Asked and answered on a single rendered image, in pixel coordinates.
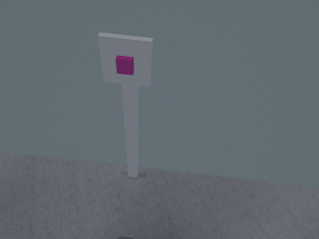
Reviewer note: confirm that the panel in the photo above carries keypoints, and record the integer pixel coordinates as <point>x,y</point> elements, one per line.
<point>141,48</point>

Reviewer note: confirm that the button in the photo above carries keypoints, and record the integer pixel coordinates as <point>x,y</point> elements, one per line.
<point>125,65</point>

